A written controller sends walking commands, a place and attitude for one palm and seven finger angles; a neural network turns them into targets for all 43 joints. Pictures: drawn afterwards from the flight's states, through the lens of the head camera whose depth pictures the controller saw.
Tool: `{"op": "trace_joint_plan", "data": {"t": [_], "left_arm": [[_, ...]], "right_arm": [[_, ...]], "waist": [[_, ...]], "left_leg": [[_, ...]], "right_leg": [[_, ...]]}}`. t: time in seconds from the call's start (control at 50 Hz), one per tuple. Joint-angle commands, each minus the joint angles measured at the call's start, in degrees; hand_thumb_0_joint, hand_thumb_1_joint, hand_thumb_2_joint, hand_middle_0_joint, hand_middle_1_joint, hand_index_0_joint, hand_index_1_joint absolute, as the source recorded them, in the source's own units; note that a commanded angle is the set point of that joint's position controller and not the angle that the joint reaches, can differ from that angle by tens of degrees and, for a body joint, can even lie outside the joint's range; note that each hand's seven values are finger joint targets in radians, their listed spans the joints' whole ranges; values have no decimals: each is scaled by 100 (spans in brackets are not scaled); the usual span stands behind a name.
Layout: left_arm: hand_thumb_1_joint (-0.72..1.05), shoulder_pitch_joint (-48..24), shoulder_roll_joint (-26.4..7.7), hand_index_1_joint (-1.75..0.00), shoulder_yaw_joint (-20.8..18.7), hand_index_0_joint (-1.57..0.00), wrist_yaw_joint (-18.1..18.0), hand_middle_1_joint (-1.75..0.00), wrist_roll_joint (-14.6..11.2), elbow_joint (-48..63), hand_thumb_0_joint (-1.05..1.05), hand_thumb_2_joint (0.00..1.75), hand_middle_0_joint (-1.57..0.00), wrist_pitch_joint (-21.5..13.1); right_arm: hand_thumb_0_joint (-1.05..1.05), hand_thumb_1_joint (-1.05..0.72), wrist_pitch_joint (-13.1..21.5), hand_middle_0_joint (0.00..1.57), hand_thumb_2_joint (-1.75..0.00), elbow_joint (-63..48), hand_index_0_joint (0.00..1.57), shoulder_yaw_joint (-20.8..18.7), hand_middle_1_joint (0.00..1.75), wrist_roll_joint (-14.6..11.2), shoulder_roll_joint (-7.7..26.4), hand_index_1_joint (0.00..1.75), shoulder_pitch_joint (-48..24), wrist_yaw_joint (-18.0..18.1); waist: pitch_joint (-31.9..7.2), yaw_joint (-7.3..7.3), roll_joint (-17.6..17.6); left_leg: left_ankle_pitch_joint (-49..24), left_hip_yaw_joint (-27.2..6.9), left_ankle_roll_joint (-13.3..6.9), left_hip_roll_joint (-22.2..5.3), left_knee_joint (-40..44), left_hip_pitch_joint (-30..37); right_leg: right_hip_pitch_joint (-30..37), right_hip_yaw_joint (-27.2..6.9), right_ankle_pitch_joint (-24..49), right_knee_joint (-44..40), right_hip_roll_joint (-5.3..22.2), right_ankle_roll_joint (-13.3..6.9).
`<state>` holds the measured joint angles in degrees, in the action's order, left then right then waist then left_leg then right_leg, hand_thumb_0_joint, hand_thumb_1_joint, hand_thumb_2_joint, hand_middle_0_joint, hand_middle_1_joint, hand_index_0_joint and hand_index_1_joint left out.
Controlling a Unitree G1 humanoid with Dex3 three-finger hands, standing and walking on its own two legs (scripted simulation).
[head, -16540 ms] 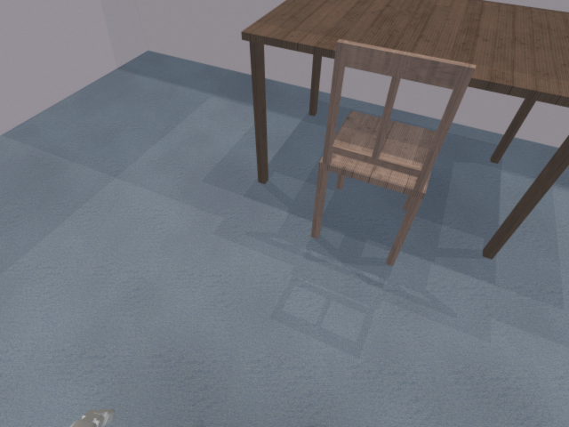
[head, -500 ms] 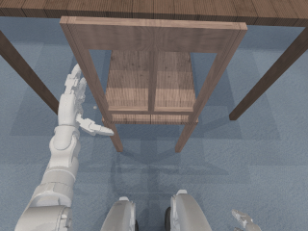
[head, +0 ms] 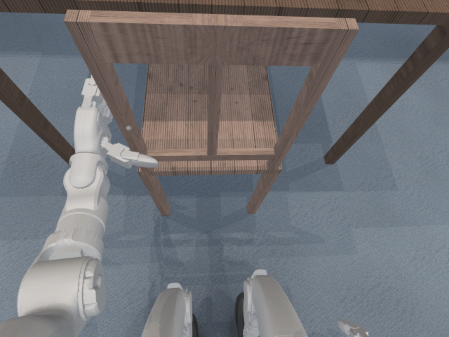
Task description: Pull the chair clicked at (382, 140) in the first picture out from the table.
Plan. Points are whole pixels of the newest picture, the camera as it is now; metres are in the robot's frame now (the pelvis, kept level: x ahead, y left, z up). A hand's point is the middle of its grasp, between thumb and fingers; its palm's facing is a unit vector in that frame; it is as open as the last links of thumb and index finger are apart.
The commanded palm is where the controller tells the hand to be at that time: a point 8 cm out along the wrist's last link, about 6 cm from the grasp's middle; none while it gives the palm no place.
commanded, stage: push the fingers through the gap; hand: left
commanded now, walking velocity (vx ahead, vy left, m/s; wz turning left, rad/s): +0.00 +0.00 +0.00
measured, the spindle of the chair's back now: (213, 117) +0.50 +0.00 +0.01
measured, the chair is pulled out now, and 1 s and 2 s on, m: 0.00 0.00 0.02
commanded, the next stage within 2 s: hook a spindle and tug to test in 0.52 s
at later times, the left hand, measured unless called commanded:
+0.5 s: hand (132, 122) +0.48 +0.14 +0.02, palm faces +0.00 -1.00 -0.04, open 16.9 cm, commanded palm +0.46 +0.19 +0.03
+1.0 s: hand (132, 119) +0.49 +0.14 +0.02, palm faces +0.00 -1.00 -0.04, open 15.2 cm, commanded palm +0.47 +0.19 +0.03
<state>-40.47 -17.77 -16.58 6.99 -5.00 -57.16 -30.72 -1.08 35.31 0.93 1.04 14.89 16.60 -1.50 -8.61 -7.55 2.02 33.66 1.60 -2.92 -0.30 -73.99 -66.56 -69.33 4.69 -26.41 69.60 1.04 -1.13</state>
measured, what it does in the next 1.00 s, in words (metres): stands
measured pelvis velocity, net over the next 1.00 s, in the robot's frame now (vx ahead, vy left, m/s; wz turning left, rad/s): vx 0.00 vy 0.00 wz -0.01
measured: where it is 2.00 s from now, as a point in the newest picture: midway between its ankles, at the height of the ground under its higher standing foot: outside the picture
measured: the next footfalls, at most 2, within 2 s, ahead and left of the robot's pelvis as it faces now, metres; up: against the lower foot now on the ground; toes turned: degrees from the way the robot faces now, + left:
none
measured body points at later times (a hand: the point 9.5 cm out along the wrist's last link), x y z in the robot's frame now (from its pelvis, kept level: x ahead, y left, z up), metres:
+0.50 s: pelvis +0.00 +0.00 +0.00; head +0.15 +0.02 +0.42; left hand +0.48 +0.20 +0.03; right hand +0.04 -0.26 -0.12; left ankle +0.00 +0.09 -0.62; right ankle +0.05 -0.11 -0.62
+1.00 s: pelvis +0.00 +0.00 +0.00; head +0.16 +0.01 +0.42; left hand +0.49 +0.20 +0.03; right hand +0.05 -0.26 -0.12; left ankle +0.00 +0.09 -0.62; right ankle +0.05 -0.12 -0.62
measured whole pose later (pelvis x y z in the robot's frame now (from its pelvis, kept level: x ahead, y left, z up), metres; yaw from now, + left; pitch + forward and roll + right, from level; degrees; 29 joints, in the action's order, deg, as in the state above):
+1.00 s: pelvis +0.00 +0.00 +0.00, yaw +0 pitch +27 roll -3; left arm -44.7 -19.6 -17.6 6.3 -3.7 -60.6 -30.7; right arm -3.9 34.4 1.2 1.6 14.7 16.9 -2.1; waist -8.1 -8.7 2.1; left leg 34.0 1.2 -2.8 -0.6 -74.6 -68.2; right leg -70.7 5.0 -26.5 69.8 0.6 -1.3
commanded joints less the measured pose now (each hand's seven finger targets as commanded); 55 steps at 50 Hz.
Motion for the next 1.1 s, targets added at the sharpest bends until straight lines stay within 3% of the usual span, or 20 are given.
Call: {"op": "trace_joint_plan", "data": {"t": [0.0,0.06,0.14,0.22,0.28,0.32,0.4,0.44,0.52,0.6,0.64,0.7,0.74,0.82,0.86,0.9,0.94,0.98,1.04,1.08], "left_arm": [[-50,-2301,-1313,-8,-368,-6,-41,-8,-7,1053,0,30,-6,-444],[-50,-2359,-1166,-8,-241,-6,9,-8,-3,1058,0,30,-6,-478],[-50,-2441,-1038,-8,-141,-6,39,-8,-4,693,0,30,-6,-397],[-50,-2655,-1116,-8,-181,-6,13,-8,15,802,0,30,-6,-437],[-50,-2617,-1171,-8,-238,-6,-33,-8,37,914,0,30,-6,-497],[-50,-2685,-1038,-8,-123,-6,-69,-8,48,837,0,30,-6,-471],[-50,-2665,-1246,-8,-282,-6,-164,-8,120,849,0,30,-6,-463],[-50,-2710,-1151,-8,-183,-6,-179,-8,134,890,0,30,-6,-469],[-50,-2828,-1241,-8,-237,-6,-191,-8,150,831,0,30,-6,-468],[-50,-2615,-1106,-8,-158,-6,-146,-8,125,795,0,30,-6,-458],[-50,-2751,-888,-19,7,-10,-140,-19,116,671,0,30,-10,-404],[-50,-2758,-1293,-35,-316,-15,-165,-35,125,787,0,30,-15,-405],[-50,-2702,-1265,-46,-305,-18,-162,-46,109,869,0,30,-18,-423],[-50,-2676,-1265,-68,-283,-25,-134,-68,125,708,0,30,-25,-386],[-50,-2704,-1249,-79,-264,-29,-103,-79,110,881,0,30,-29,-415],[-50,-2521,-1286,-90,-307,-32,-83,-90,98,852,0,30,-32,-406],[-39,-2789,-1021,-101,-79,-36,-55,-101,49,845,0,35,-36,-380],[-28,-2715,-1254,-112,-276,-39,-65,-112,58,758,0,40,-39,-367],[-11,-2783,-1124,-129,-183,-45,-54,-129,36,858,0,47,-45,-370],[0,-2694,-1348,-140,-354,-48,-66,-140,41,896,0,52,-48,-383]], "right_arm": [[0,-90,52,20,-90,-379,20,-344,30,42,964,30,758,57],[0,-90,20,20,-90,-387,20,-348,30,46,949,30,792,40],[0,-90,-43,20,-90,-366,20,-333,30,44,971,30,841,24],[0,-90,-92,20,-90,-375,20,-340,30,62,989,30,851,24],[0,-90,-120,20,-90,-365,20,-370,30,79,998,30,895,-5],[0,-90,-150,20,-90,-353,20,-358,30,77,985,30,861,-15],[0,-90,-190,20,-90,-384,20,-344,30,86,985,30,886,-4],[0,-90,-201,20,-90,-411,20,-335,30,88,965,30,875,-13],[0,-90,-215,20,-90,-389,20,-328,30,89,979,30,870,2],[0,-90,-222,20,-90,-405,20,-338,30,84,966,30,877,-14],[0,-90,-223,20,-90,-380,20,-340,30,83,946,30,904,-18],[0,-90,-238,20,-90,-385,20,-341,30,96,976,30,924,-3],[0,-90,-227,20,-90,-425,20,-340,30,97,946,30,908,-3],[0,-90,-235,20,-90,-411,20,-319,30,85,933,30,888,-2],[0,-90,-218,20,-90,-431,20,-329,30,80,929,30,889,3],[0,-90,-219,20,-90,-439,20,-334,30,78,932,30,891,6],[0,-90,-204,20,-90,-405,20,-325,30,73,908,30,869,1],[0,-90,-206,20,-90,-378,20,-337,30,77,962,30,898,13],[0,-90,-185,20,-90,-403,20,-339,30,80,935,30,895,10],[0,-90,-191,20,-90,-389,20,-342,30,88,961,30,911,14]], "waist": [[-2940,-117,310],[-3091,-152,409],[-2758,-220,390],[-2911,-249,341],[-3102,-179,562],[-2906,-255,496],[-2975,-198,400],[-2990,-225,538],[-2964,-283,398],[-3046,-225,453],[-2870,-332,380],[-3086,-227,411],[-3185,-234,388],[-2936,-260,249],[-3104,-238,477],[-3156,-197,420],[-2986,-336,420],[-2971,-266,402],[-3062,-291,467],[-3201,-241,455]], "left_leg": [[-2242,-445,189,33,953,1433],[-2454,-499,217,3,943,1671],[-2236,-527,204,0,988,1564],[-2213,-559,197,-7,962,1615],[-2533,-643,281,-43,947,1938],[-2350,-622,257,-40,962,1816],[-2334,-604,231,-18,970,1665],[-2360,-590,234,-17,958,1754],[-2223,-584,197,-15,923,1593],[-2441,-616,238,-34,937,1756],[-2345,-610,205,-32,921,1685],[-2384,-551,190,4,884,1585],[-2483,-516,180,11,857,1602],[-2190,-447,136,35,853,1252],[-2354,-463,158,24,863,1479],[-2505,-489,178,13,863,1561],[-2375,-483,151,12,832,1503],[-2344,-500,161,16,843,1464],[-2407,-495,155,16,827,1558],[-2520,-506,178,12,821,1595]], "right_leg": [[2040,-359,1530,-653,-128,-39],[1942,-332,1603,-635,-142,-40],[1714,-294,1346,-681,-153,-54],[1702,-296,1310,-668,-156,-43],[1555,-251,1374,-607,-161,-60],[1505,-250,1265,-657,-164,-47],[1710,-277,1351,-623,-162,-49],[1619,-279,1341,-626,-166,-55],[1687,-313,1337,-634,-163,-38],[1682,-286,1436,-616,-166,-47],[1567,-276,1390,-635,-173,-42],[1812,-322,1517,-615,-161,-46],[1921,-345,1666,-611,-170,-43],[2038,-398,1577,-667,-165,-25],[2001,-386,1674,-643,-164,-41],[2023,-368,1753,-622,-169,-46],[1863,-372,1653,-656,-167,-33],[1865,-368,1596,-643,-161,-39],[1845,-363,1644,-639,-162,-41],[1946,-370,1736,-613,-164,-36]]}}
